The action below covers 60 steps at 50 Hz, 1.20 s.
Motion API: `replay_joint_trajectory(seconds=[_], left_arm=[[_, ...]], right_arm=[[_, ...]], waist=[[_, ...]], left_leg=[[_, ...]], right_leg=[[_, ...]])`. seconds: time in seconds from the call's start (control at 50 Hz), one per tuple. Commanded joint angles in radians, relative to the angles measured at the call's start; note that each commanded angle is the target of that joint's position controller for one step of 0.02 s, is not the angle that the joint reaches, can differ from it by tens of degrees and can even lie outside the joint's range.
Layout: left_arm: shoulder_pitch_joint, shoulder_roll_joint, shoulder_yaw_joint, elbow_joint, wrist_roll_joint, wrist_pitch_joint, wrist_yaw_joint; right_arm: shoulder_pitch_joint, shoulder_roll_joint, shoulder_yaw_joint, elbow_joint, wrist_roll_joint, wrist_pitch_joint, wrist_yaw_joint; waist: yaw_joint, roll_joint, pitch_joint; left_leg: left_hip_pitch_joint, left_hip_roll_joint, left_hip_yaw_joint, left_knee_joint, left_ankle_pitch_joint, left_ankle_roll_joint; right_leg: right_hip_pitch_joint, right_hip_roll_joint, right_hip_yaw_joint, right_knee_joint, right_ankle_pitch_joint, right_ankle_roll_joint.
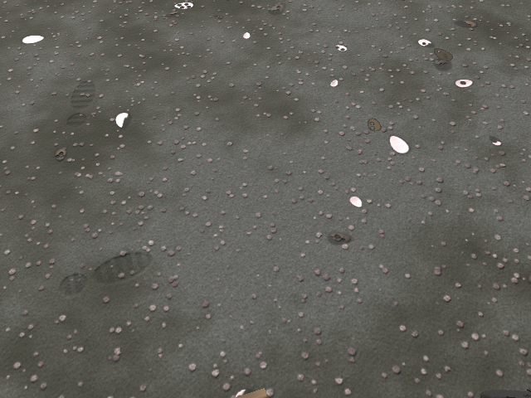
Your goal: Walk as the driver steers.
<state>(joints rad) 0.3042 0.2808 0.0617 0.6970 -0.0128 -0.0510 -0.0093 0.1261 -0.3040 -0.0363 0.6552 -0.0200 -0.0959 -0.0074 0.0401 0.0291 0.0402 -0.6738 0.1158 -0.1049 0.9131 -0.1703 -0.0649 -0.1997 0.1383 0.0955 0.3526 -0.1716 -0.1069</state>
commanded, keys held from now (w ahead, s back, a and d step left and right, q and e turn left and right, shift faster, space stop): w+e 0.24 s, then w+q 0.76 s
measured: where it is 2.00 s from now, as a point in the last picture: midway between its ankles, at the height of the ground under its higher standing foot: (243, 181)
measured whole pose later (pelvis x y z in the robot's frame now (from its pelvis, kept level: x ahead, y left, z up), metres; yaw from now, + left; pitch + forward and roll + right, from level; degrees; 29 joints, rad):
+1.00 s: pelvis +0.51 +0.00 +0.00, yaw +7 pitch +1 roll -3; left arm 0.34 0.29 0.08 0.82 0.00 -0.09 0.00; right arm 0.14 -0.30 -0.06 0.66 0.02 -0.02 0.03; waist 0.08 0.05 0.03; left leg -0.69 0.10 -0.04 0.78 -0.02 0.00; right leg 0.02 0.01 -0.18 0.24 -0.28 0.00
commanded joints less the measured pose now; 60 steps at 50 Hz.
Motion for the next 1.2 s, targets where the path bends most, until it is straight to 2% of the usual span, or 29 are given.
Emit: replay_joint_trajectory(seconds=[0.02,0.12,0.18,0.2,0.22,0.24,0.26,0.28,0.32,0.36,0.46,0.54,0.62,0.64,0.66,0.68,0.7,0.72,0.74,0.78,0.86,0.94,1.04,1.08,1.12,1.14,1.16,1.18,1.2], left_arm=[[-0.03,0.169,0.046,-0.064,-0.009,-0.008,0.018],[0.032,0.165,0.046,-0.039,-0.018,0.007,0.022],[0.009,0.123,0.035,-0.049,-0.008,0.011,0.021],[0.018,0.054,0.01,-0.065,0.004,0.006,0.016],[0.15,0.005,-0.008,-0.095,-0.024,-0.003,0.015],[0.144,0.11,0.009,-0.073,-0.034,-0.002,0.02],[0.049,0.155,0.022,-0.074,-0.025,0.001,0.021],[-0.011,0.143,0.02,-0.085,-0.009,0.003,0.023],[-0.064,0.107,0.016,-0.111,0.003,-0.009,0.014],[-0.054,0.075,0.007,-0.105,0.005,-0.013,0.008],[-0.201,0.023,-0.024,-0.129,0.014,-0.037,-0.005],[-0.295,0.058,-0.015,-0.143,-0.002,-0.052,-0.018],[-0.19,0.112,0.018,-0.115,0.0,-0.062,-0.011],[-0.072,0.154,0.035,-0.099,0.012,-0.064,0.0],[0.064,0.231,0.056,-0.085,0.029,-0.054,0.011],[0.112,0.235,0.06,-0.059,0.024,-0.04,0.004],[0.076,0.163,0.041,-0.056,0.012,-0.04,0.002],[0.025,0.123,0.028,-0.058,0.009,-0.04,0.001],[-0.03,0.093,0.018,-0.057,0.016,-0.043,-0.002],[-0.093,0.063,0.013,-0.046,0.025,-0.05,-0.003],[-0.093,0.097,0.031,-0.006,0.023,-0.066,0.005],[-0.074,0.141,0.043,0.027,0.016,-0.058,0.014],[-0.014,0.195,0.06,0.071,-0.01,-0.036,0.016],[-0.013,0.225,0.069,0.076,-0.017,-0.023,0.019],[-0.023,0.235,0.069,0.073,-0.026,-0.008,0.025],[-0.003,0.199,0.053,0.062,-0.007,-0.011,0.029],[0.094,0.051,0.004,0.0,0.038,-0.031,0.016],[0.013,0.117,0.007,-0.005,0.011,-0.066,0.004],[-0.08,0.174,0.023,-0.029,-0.03,-0.08,-0.003]], right_arm=[[-0.059,-0.036,-0.003,-0.062,0.003,-0.006,0.002],[-0.121,-0.096,-0.028,-0.083,0.03,-0.024,0.02],[0.041,-0.14,-0.06,-0.049,0.027,-0.038,0.016],[0.182,-0.192,-0.076,-0.04,0.008,-0.043,0.007],[0.269,-0.273,-0.096,-0.003,-0.007,-0.028,0.011],[0.258,-0.186,-0.081,-0.014,0.015,-0.023,0.018],[0.233,-0.128,-0.065,-0.013,0.019,-0.019,0.016],[0.198,-0.108,-0.055,-0.008,0.011,-0.013,0.018],[0.163,-0.078,-0.04,0.009,0.004,-0.007,0.02],[0.156,-0.064,-0.034,0.023,0.017,-0.009,0.023],[0.183,-0.143,-0.057,0.054,0.041,0.007,0.013],[0.256,-0.158,-0.061,0.085,0.051,0.025,0.008],[0.26,-0.138,-0.056,0.089,0.05,0.038,0.001],[0.242,-0.093,-0.04,0.076,0.04,0.034,0.003],[0.278,-0.013,-0.017,0.047,0.029,0.024,0.001],[0.326,-0.032,-0.017,0.022,0.054,0.016,-0.004],[0.284,-0.11,-0.041,0.034,0.068,0.02,-0.006],[0.229,-0.12,-0.046,0.025,0.065,0.027,-0.003],[0.21,-0.107,-0.047,0.027,0.054,0.034,-0.002],[0.201,-0.075,-0.049,0.022,0.049,0.052,0.006],[0.143,-0.037,-0.04,-0.011,0.04,0.068,0.014],[0.028,-0.015,-0.024,-0.047,0.04,0.059,0.039],[-0.1,-0.035,-0.025,-0.113,0.042,0.062,0.066],[-0.08,-0.064,-0.04,-0.126,0.038,0.068,0.069],[0.132,-0.133,-0.083,-0.08,0.038,0.077,0.06],[0.307,-0.204,-0.118,-0.035,0.044,0.087,0.041],[0.279,-0.33,-0.134,-0.042,0.054,0.081,0.031],[0.308,-0.256,-0.108,-0.083,0.047,0.063,0.037],[0.281,-0.189,-0.087,-0.062,0.035,0.049,0.042]], waist=[[0.006,-0.087,-0.035],[0.022,-0.131,-0.062],[-0.076,-0.154,-0.115],[-0.134,-0.05,-0.241],[-0.079,0.293,-0.362],[-0.101,0.224,-0.306],[-0.13,0.126,-0.185],[-0.119,0.053,-0.116],[-0.076,0.065,-0.035],[-0.051,0.091,-0.036],[-0.082,0.066,-0.03],[-0.11,0.074,-0.031],[-0.025,0.071,-0.076],[0.038,0.037,-0.15],[0.074,-0.163,-0.289],[0.059,-0.347,-0.327],[0.059,-0.228,-0.208],[0.045,-0.184,-0.118],[0.017,-0.141,-0.072],[-0.029,-0.158,-0.023],[-0.041,-0.107,-0.004],[-0.004,-0.085,0.017],[0.025,-0.074,0.05],[-0.006,-0.1,0.013],[-0.135,-0.096,-0.115],[-0.21,-0.028,-0.207],[-0.085,0.271,-0.281],[-0.155,0.16,-0.441],[-0.169,0.089,-0.3]], left_leg=[[0.174,-0.074,0.072,-0.223,0.212,-0.024],[0.227,-0.111,0.016,-0.394,0.179,0.004],[0.459,-0.095,0.027,-0.458,0.096,0.079],[0.696,0.069,-0.126,-0.455,0.021,0.148],[0.996,0.291,-0.596,-0.561,-0.239,0.312],[0.972,0.312,-0.714,-0.617,-0.475,0.309],[0.863,0.257,-0.575,-0.633,-0.445,0.271],[0.754,0.205,-0.448,-0.636,-0.308,0.252],[0.601,0.127,-0.301,-0.673,-0.104,0.261],[0.557,0.09,-0.241,-0.702,0.008,0.282],[0.484,0.055,-0.126,-0.72,0.155,0.29],[0.487,0.071,-0.156,-0.688,0.115,0.27],[0.45,0.038,-0.181,-0.549,0.077,0.203],[0.366,-0.022,-0.137,-0.37,0.058,0.166],[0.105,-0.132,-0.013,-0.036,-0.2,0.102],[-0.087,-0.145,0.003,0.192,-0.429,0.083],[-0.149,-0.091,-0.036,0.299,-0.358,0.08],[-0.156,-0.066,-0.018,0.316,-0.279,0.08],[-0.126,-0.04,-0.012,0.298,-0.21,0.074],[-0.056,-0.002,-0.011,0.254,-0.136,0.066],[-0.063,0.006,0.001,0.152,-0.013,0.038],[-0.008,-0.003,0.051,-0.091,0.175,0.051],[0.013,-0.027,0.114,-0.249,0.128,0.109],[0.101,-0.08,0.168,-0.271,0.026,0.148],[0.411,-0.173,0.22,-0.333,0.021,0.207],[0.721,-0.135,0.108,-0.344,0.05,0.252],[1.038,0.139,-0.464,-0.434,-0.12,0.431],[1.089,0.217,-0.743,-0.593,-0.275,0.48],[1.002,0.199,-0.598,-0.622,-0.214,0.42]], right_leg=[[-0.154,-0.175,0.138,-0.101,0.152,-0.134],[-0.006,-0.237,0.295,0.016,0.012,-0.099],[-0.014,-0.206,0.312,0.187,0.051,-0.041],[-0.114,-0.144,0.228,0.457,-0.051,0.0],[-0.454,-0.013,0.084,0.781,-0.416,0.066],[-0.589,-0.096,0.097,0.93,-0.391,0.083],[-0.61,-0.121,0.087,0.966,-0.292,0.09],[-0.584,-0.145,0.056,0.953,-0.227,0.094],[-0.529,-0.191,0.035,0.86,-0.161,0.091],[-0.48,-0.208,-0.008,0.756,-0.153,0.097],[-0.353,-0.184,-0.059,0.367,0.008,0.131],[-0.245,-0.143,-0.054,0.21,0.125,0.138],[0.022,-0.144,-0.057,0.086,0.102,0.082],[0.204,-0.233,0.018,0.087,0.076,0.04],[0.512,-0.454,0.28,0.084,0.004,-0.049],[0.544,-0.574,0.591,-0.025,-0.234,-0.139],[0.447,-0.536,0.543,-0.062,-0.345,-0.124],[0.346,-0.498,0.412,-0.079,-0.279,-0.099],[0.256,-0.457,0.317,-0.108,-0.176,-0.088],[0.131,-0.408,0.168,-0.158,-0.009,-0.074],[0.095,-0.401,-0.001,-0.203,0.201,-0.09],[0.105,-0.381,-0.139,-0.209,0.243,-0.065],[0.222,-0.424,-0.213,-0.166,0.299,-0.029],[0.265,-0.426,-0.251,-0.055,0.58,-0.008],[0.211,-0.385,-0.307,0.261,0.804,0.032],[-0.008,-0.347,-0.311,0.545,0.597,0.075],[-0.468,-0.152,-0.259,0.922,-0.343,0.142],[-0.56,-0.121,-0.01,1.042,-0.432,0.131],[-0.635,-0.169,-0.003,1.036,-0.331,0.111]])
